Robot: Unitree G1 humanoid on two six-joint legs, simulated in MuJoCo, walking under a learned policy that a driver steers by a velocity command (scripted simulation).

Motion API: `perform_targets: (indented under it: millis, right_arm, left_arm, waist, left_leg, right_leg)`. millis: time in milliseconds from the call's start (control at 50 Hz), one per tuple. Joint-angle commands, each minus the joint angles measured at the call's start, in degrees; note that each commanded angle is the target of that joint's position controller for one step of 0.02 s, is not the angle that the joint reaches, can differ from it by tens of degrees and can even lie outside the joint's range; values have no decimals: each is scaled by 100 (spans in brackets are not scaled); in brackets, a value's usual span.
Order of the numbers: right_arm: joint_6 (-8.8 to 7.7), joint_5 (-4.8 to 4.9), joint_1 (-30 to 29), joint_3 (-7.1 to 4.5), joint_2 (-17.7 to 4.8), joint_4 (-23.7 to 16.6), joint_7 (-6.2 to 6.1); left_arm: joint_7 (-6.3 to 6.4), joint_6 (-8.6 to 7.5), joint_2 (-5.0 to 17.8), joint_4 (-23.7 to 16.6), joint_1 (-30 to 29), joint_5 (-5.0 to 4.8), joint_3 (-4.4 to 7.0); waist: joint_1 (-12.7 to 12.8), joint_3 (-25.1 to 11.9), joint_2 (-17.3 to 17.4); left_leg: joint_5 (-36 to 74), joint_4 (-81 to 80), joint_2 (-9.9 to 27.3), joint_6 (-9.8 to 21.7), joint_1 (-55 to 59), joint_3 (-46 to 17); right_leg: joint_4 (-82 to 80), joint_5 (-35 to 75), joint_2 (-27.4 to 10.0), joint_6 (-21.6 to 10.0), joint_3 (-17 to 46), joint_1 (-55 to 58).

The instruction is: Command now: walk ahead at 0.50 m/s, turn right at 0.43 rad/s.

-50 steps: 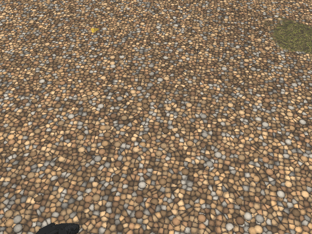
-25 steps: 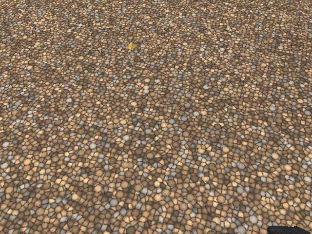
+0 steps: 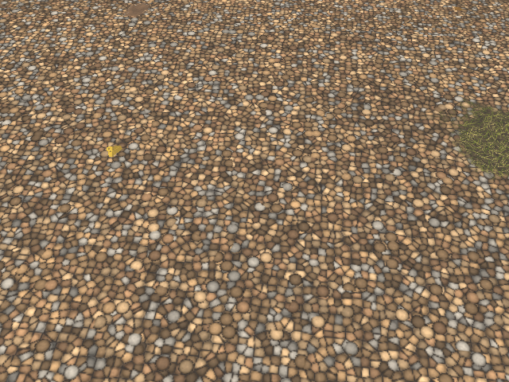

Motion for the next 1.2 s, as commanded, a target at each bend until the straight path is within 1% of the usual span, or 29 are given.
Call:
perform_targets:
  millis: [20,60,100,140,160,180,200,220,240,280,340,460,560,620,640,660,680,700,720,760,840,980,1040,1080,1120,1140,1160,1180,1200]
  right_arm:
    - [35,55,152,-213,-947,-147,-47]
    - [135,98,168,-246,-1021,-120,-66]
    - [222,124,-9,-297,-1192,-193,-122]
    - [314,132,-175,-294,-1229,-279,-189]
    - [260,33,-91,-211,-1057,-423,-200]
    - [59,-99,433,52,-201,-671,-67]
    - [-186,126,-172,-36,-719,-718,36]
    - [-313,298,-659,-90,-908,-890,85]
    - [-368,238,-763,-74,-855,-893,59]
    - [-281,55,-697,-163,-918,-850,16]
    - [-85,-23,-654,-156,-731,-934,-6]
    - [-100,12,-1870,-39,-459,-1354,47]
    - [-204,96,-2109,-121,-775,-1546,147]
    - [-297,47,-1132,-266,-1042,-1325,119]
    - [-313,-53,-290,-348,-1318,-1242,74]
    - [-236,-123,370,-470,-1805,-1082,58]
    - [-193,56,384,-398,-1416,-1052,93]
    - [-155,76,85,-277,-954,-1172,71]
    - [-101,22,-217,-218,-813,-1212,56]
    - [-70,-48,-527,-134,-612,-1152,45]
    - [-145,21,-507,-209,-791,-994,49]
    - [-42,51,-317,-284,-1096,-806,1]
    - [49,125,-64,-324,-1250,-691,3]
    - [139,197,44,-325,-1319,-588,9]
    - [198,270,-18,-316,-1428,-527,-10]
    - [182,257,7,-248,-1298,-498,-9]
    - [114,4,23,-59,-838,-696,23]
    - [61,60,925,131,-446,-582,132]
    - [81,251,435,-75,-1144,-413,131]
  left_arm:
    - [-118,-81,196,-674,-852,-6,-22]
    - [-205,-75,249,-853,-962,-13,-10]
    - [-259,-57,428,-915,-661,-14,77]
    - [-216,-34,886,-609,769,-33,352]
    - [-87,18,1426,-433,1696,-25,546]
    - [-77,-17,1832,-472,1538,-61,576]
    - [-82,-56,1335,-567,1732,-16,432]
    - [-71,-101,1076,-560,1504,14,361]
    - [-66,-127,949,-637,1141,2,321]
    - [-41,-129,661,-847,561,89,219]
    - [35,-148,815,-897,563,41,251]
    - [185,-65,1001,-803,1057,-12,317]
    - [224,9,930,-698,1340,-42,314]
    - [230,53,774,-804,1140,-4,264]
    - [202,33,481,-927,1082,65,145]
    - [199,-29,79,-1061,1914,-54,29]
    - [209,-55,566,-996,2040,-142,68]
    - [209,-25,988,-1006,1450,-132,180]
    - [216,10,1017,-1093,1026,-66,202]
    - [169,42,848,-1212,777,-10,231]
    - [116,157,462,-1387,689,-51,155]
    - [-71,84,308,-1647,-264,-30,63]
    - [-171,86,309,-1839,-697,-52,49]
    - [-199,58,328,-1941,-754,13,71]
    - [-180,14,606,-1723,146,114,234]
    - [-107,14,871,-1503,852,148,354]
    - [34,52,1396,-1357,1598,278,438]
    - [47,50,1559,-1483,1361,376,337]
    - [12,70,1156,-1514,1410,310,287]
  waist:
    - [-171,454,425]
    - [-115,463,509]
    - [161,146,734]
    - [958,-659,695]
    - [1276,-1287,-40]
    - [586,-1796,-1296]
    - [1024,-2120,-651]
    - [1055,-1339,-440]
    - [819,-885,74]
    - [390,-468,157]
    - [222,-284,78]
    - [664,-55,-187]
    - [679,-49,-345]
    - [136,-477,-472]
    - [-246,-1237,-65]
    - [16,-2054,1672]
    - [-17,-1991,1874]
    - [-187,-1166,1172]
    - [-139,-665,746]
    - [118,-136,779]
    - [244,17,789]
    - [-51,195,577]
    - [-175,364,576]
    - [-60,392,591]
    - [556,-205,724]
    - [945,-612,610]
    - [1111,-1496,-279]
    - [630,-2721,-1193]
    - [1069,-2888,-243]
  left_leg:
    - [1988,-221,1771,668,111,-252]
    - [2719,142,1928,591,515,-166]
    - [4653,889,1956,451,654,22]
    - [5503,2841,1669,183,129,290]
    - [3685,4667,1406,-64,-1360,326]
    - [-1751,6459,88,-382,-3898,-356]
    - [-1937,6957,202,-247,-4548,-1439]
    - [-1422,6836,471,-111,-4946,-1418]
    - [-944,6349,720,-63,-4739,-1382]
    - [-529,5646,974,-163,-3978,-1385]
    - [-231,4884,961,-447,-3729,-1247]
    - [1886,2413,465,-620,-3204,-1083]
    - [1515,1707,349,-418,-3008,-1358]
    - [1143,1386,376,-56,-1602,-1243]
    - [964,1588,1184,295,-133,-1944]
    - [149,1289,2563,1253,1949,-4434]
    - [-1251,873,2864,1389,2012,-5569]
    - [-1489,727,2567,1093,1301,-4694]
    - [-924,666,2300,864,539,-3824]
    - [121,374,1880,719,-523,-2791]
    - [878,-109,1846,874,-921,-1862]
    - [1722,-160,1683,657,-582,-456]
    - [1868,-58,1841,568,-165,-227]
    - [3421,410,1906,528,-40,-183]
    - [5111,1626,1747,342,-2,-83]
    - [4811,2596,1508,123,-591,53]
    - [1731,4461,1054,-187,-2063,28]
    - [-2810,6358,247,-476,-3467,-902]
    - [-2644,6591,413,-462,-3353,-1749]
  right_leg:
    - [-378,-136,68,-100,-246,-206]
    - [-497,-732,169,-237,-434,-237]
    - [-492,-1350,493,-447,-785,434]
    - [-875,-1203,961,-796,-943,2437]
    - [-962,-1087,134,-1194,444,4290]
    - [-1596,-1996,-1177,-2259,3707,6075]
    - [-2145,-2277,-1291,-2228,4227,6338]
    - [-2193,-1801,-1104,-1966,3338,5801]
    - [-2218,-1249,-844,-1777,2654,4960]
    - [-2460,-283,-512,-1644,1940,3664]
    - [-2707,251,-339,-1686,1533,2942]
    - [-2617,-389,173,-1185,1054,2441]
    - [-1973,-848,-160,-1045,1842,3185]
    - [-985,-221,100,-784,1915,3171]
    - [433,-708,437,-577,1513,2520]
    - [2416,-3303,1297,-134,730,470]
    - [3361,-3916,899,-57,768,-461]
    - [3632,-3397,639,-10,761,-708]
    - [3549,-2953,427,17,529,-574]
    - [3057,-2496,117,5,468,-180]
    - [2416,-2140,-84,64,281,-115]
    - [481,-372,1,46,-155,63]
    - [-53,-534,94,-81,-387,111]
    - [-416,-1074,368,-253,-527,539]
    - [-990,-941,802,-524,-694,1926]
    - [-1368,147,806,-671,-612,3258]
    - [-805,2808,-533,-1066,755,5200]
    - [-865,3968,-2257,-2243,2904,6512]
    - [-1029,3772,-1875,-2000,2332,5900]
Keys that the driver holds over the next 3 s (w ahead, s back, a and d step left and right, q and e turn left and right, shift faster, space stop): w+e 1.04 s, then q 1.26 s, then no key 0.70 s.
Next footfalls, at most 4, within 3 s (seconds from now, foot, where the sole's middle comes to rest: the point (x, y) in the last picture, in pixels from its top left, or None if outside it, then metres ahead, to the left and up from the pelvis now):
0.14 right None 0.26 -0.14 -0.78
0.64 left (255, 348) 0.58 -0.01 -0.78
1.14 right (388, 309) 0.68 -0.39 -0.78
1.64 left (311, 268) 0.82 -0.19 -0.78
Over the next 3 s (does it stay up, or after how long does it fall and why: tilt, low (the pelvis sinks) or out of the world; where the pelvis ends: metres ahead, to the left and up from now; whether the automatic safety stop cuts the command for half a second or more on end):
stays up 0.73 -0.26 -0.01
